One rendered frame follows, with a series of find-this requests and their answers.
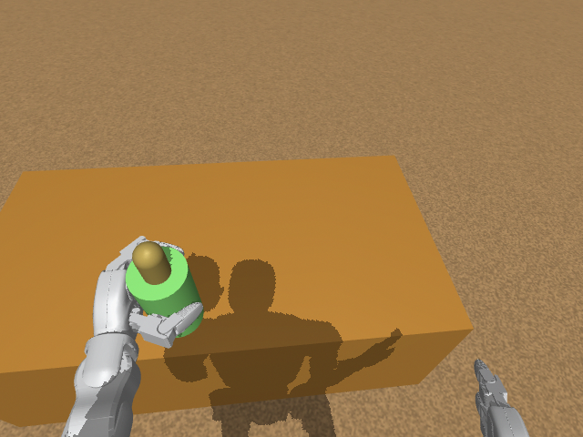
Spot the right robot hand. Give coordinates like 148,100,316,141
474,360,530,437

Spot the left robot hand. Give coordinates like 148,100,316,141
93,236,203,349

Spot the left robot arm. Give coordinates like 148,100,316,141
61,332,141,437

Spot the bottle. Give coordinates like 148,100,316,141
126,241,204,338

